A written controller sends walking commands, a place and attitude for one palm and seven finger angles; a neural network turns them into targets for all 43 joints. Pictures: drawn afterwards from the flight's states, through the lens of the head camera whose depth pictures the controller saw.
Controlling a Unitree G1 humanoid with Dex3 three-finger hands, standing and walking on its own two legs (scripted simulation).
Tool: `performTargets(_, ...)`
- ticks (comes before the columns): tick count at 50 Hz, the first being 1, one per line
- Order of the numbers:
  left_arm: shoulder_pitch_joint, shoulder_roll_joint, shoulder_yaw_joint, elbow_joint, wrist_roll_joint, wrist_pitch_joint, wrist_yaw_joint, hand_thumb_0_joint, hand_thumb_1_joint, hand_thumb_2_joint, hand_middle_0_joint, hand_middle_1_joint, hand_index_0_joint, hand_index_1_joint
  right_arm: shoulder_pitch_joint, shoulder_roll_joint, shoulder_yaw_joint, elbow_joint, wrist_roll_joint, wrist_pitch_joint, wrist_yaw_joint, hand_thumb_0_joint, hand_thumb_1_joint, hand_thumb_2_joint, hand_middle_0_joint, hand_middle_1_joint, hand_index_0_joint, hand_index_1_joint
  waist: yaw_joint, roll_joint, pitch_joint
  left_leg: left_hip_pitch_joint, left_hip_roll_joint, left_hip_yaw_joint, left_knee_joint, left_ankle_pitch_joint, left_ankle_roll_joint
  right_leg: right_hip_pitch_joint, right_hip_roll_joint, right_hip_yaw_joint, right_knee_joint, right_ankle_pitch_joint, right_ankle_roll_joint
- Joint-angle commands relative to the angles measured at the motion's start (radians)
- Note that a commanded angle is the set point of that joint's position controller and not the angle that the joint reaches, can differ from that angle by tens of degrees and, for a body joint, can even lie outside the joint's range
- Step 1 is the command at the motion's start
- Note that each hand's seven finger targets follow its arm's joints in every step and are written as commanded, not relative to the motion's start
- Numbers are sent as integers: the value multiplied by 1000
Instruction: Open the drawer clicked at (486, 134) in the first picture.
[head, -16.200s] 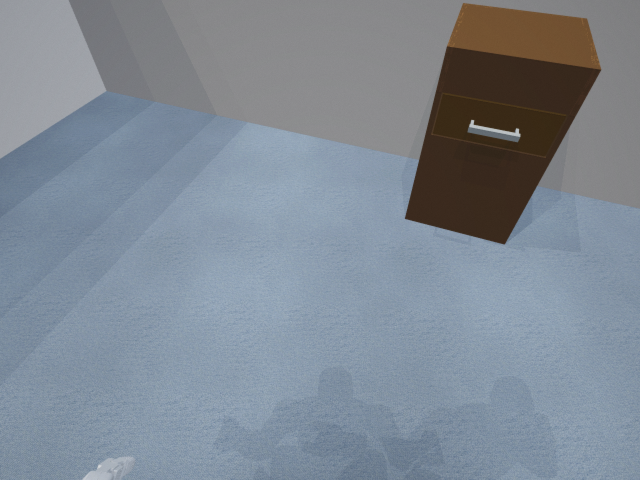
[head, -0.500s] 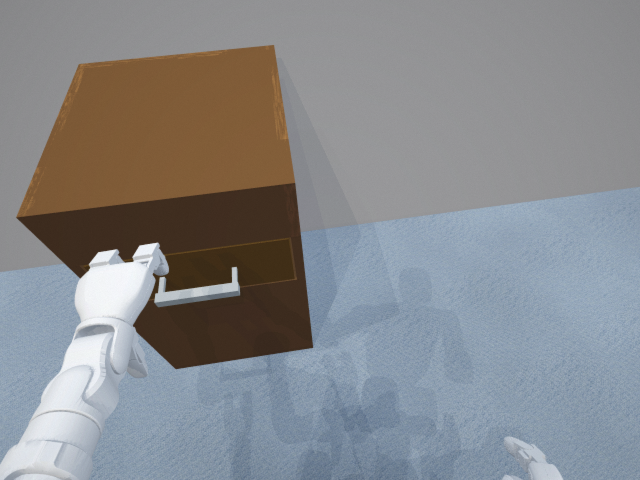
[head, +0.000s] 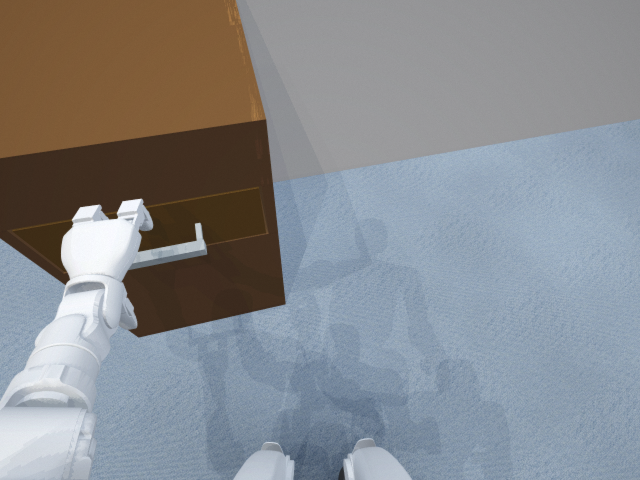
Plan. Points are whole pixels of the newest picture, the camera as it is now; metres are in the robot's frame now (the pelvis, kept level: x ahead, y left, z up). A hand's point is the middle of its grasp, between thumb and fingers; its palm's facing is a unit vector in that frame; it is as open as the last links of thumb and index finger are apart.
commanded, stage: move the hooked fingers above the handle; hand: left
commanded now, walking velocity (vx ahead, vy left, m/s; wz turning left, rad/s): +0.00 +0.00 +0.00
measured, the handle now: (157, 246) +0.50 +0.29 -0.17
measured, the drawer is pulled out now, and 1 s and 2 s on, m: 0.00 0.00 0.00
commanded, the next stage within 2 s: none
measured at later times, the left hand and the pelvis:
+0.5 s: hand (153, 255) +0.45 +0.27 -0.13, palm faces +0.00 -0.04 -1.00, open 13.8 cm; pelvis -0.03 +0.01 -0.06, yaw -1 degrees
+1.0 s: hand (154, 255) +0.45 +0.27 -0.12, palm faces -0.05 -0.02 -1.00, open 13.8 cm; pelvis -0.03 -0.01 -0.07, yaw -1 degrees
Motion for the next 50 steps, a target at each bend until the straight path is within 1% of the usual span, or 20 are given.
performTargets(1, -388, 283, 106, -135, 28, -10, 131, 0, -500, 300, -300, -1200, -300, -1200, 90, -177, -62, -54, -19, -22, 4, 0, -900, -900, 200, 300, 200, 300, -6, 122, -398, 278, 64, -19, -41, 464, -38, 29, -31, -59, -3, 227, -45)
performTargets(2, -389, 252, 90, -103, 23, 7, 149, 0, -500, 300, -300, -1200, -300, -1200, 95, -175, -62, -53, -23, -22, 11, 0, -900, -900, 200, 300, 200, 300, -9, 121, -402, 269, 64, -15, -30, 469, -41, 16, -28, -64, 7, 224, -44)
performTargets(3, -373, 287, 127, -60, 18, 30, 167, 0, -500, 300, -300, -1200, -300, -1200, 93, -183, -59, -51, -25, -20, 17, 0, -900, -900, 200, 300, 200, 300, 3, 100, -411, 241, 62, -14, -20, 452, -41, 13, -29, -65, 17, 216, -43)
performTargets(4, -409, 281, 113, -34, 22, 54, 181, 0, -500, 300, -300, -1200, -300, -1200, 95, -185, -58, -50, -27, -18, 19, 0, -900, -900, 200, 300, 200, 300, -17, 81, -408, 222, 65, -19, -10, 448, -43, 0, -28, -69, 29, 218, -40)
performTargets(6, -465, 271, 95, -6, 22, 94, 187, 0, -500, 300, -300, -1200, -300, -1200, 107, -193, -56, -51, -26, -19, 31, 0, -900, -900, 200, 300, 200, 300, -25, 108, -440, 236, 72, -34, -4, 473, -52, -25, -30, -78, 51, 221, -37)
performTargets(7, -449, 281, 104, 2, 23, 112, 185, 0, -500, 300, -300, -1200, -300, -1200, 110, -199, -58, -53, -26, -19, 36, 0, -900, -900, 200, 300, 200, 300, -11, 119, -470, 266, 76, -40, 3, 504, -58, -30, -30, -81, 61, 230, -37)
performTargets(9, -495, 254, 70, -4, 19, 131, 168, 0, -500, 300, -300, -1200, -300, -1200, 120, -203, -60, -51, -25, -17, 39, 0, -900, -900, 200, 300, 200, 300, -34, 114, -519, 298, 86, -52, 21, 532, -61, -38, -28, -84, 71, 244, -31)
performTargets(12, -591, 209, 12, -29, 9, 121, 125, 0, -500, 300, -300, -1200, -300, -1200, 132, -205, -62, -41, -27, -23, 34, 0, -900, -900, 200, 300, 200, 300, -76, 116, -536, 314, 99, -86, 51, 519, -64, -112, -28, -90, 90, 206, -25)
performTargets(15, -651, 210, 8, -44, 15, 88, 110, 0, -500, 300, -300, -1200, -300, -1200, 138, -204, -62, -27, -33, -33, 27, 0, -900, -900, 200, 300, 200, 300, -94, 141, -524, 295, 103, -105, 79, 487, -66, -189, -30, -95, 119, 168, -28)
performTargets(21, -666, 283, 67, 29, 59, 94, 162, 0, -500, 300, -300, -1200, -300, -1200, 138, -205, -39, -26, -49, -28, 31, 0, -900, -900, 200, 300, 200, 300, -80, 226, -480, 199, 103, -111, 140, 465, -79, -307, -31, -105, 200, 124, -40)
performTargets(22, -651, 293, 76, 49, 64, 109, 171, 0, -500, 300, -300, -1200, -300, -1200, 139, -203, -35, -29, -50, -27, 33, 0, -900, -900, 200, 300, 200, 300, -78, 223, -478, 185, 103, -106, 151, 479, -81, -308, -31, -106, 209, 133, -41)
performTargets(24, -625, 350, 124, 10, 51, 135, 181, 0, -500, 300, -300, -1200, -300, -1200, 132, -206, -28, -56, -45, -21, 40, 0, -900, -900, 200, 300, 200, 300, -42, 235, -554, 191, 100, -90, 151, 505, -79, -233, -29, -101, 214, 167, -39)
performTargets(26, -645, 352, 119, -26, 35, 164, 180, 0, -500, 300, -300, -1200, -300, -1200, 135, -207, -31, -65, -37, -17, 44, 0, -900, -900, 200, 300, 200, 300, -48, 222, -628, 223, 99, -85, 148, 530, -75, -179, -27, -99, 206, 206, -32)
performTargets(29, -654, 348, 76, -1, 13, 205, 149, 0, -500, 300, -300, -1200, -300, -1200, 130, -203, -17, -69, -20, -24, 40, 0, -900, -900, 200, 300, 200, 300, -70, 152, -581, 116, 79, -50, 126, 380, -40, -93, -25, -92, 166, 181, -24)
performTargets(33, -666, 372, 72, -78, -17, 165, 88, 0, -500, 300, -300, -1200, -300, -1200, 132, -202, -16, -70, -12, -51, 18, 0, -900, -900, 200, 300, 200, 300, -78, 129, -636, 93, 69, -25, 123, 306, -9, -17, -29, -68, 137, 185, -18)
performTargets(36, -672, 296, -5, -41, -16, 124, 47, 0, -500, 300, -300, -1200, -300, -1200, 140, -193, -13, -49, -11, -67, 8, 0, -900, -900, 200, 300, 200, 300, -117, 115, -525, 36, 68, -18, 128, 232, 2, -61, -30, -62, 115, 135, -19)
performTargets(40, -651, 267, -23, 48, -11, 97, 40, 0, -500, 300, -300, -1200, -300, -1200, 136, -189, -6, -42, -13, -77, -2, 0, -900, -900, 200, 300, 200, 300, -132, 79, -392, -63, 64, -8, 143, 164, 8, -124, -29, -58, 107, 79, -24)
performTargets(45, -601, 393, 84, 73, -6, 81, 65, 0, -500, 300, -300, -1200, -300, -1200, 134, -195, 1, -63, -18, -68, 0, 0, -900, -900, 200, 300, 200, 300, -74, 111, -451, -137, 52, 19, 181, 217, 8, -59, -29, -40, 153, 160, -29)
performTargets(48, -581, 435, 118, 7, 23, 76, 93, 0, -500, 300, -300, -1200, -300, -1200, 137, -193, -2, -82, -21, -58, 7, 0, -900, -900, 200, 300, 200, 300, -45, 152, -551, -90, 54, 23, 194, 310, 3, -18, -28, -37, 188, 252, -29)
performTargets(50, -576, 454, 144, -24, 20, 88, 115, 0, -500, 300, -300, -1200, -300, -1200, 133, -196, -9, -84, -22, -52, 11, 0, -900, -900, 200, 300, 200, 300, -42, 131, -604, -65, 57, 24, 200, 357, 3, 22, -30, -35, 197, 312, -23)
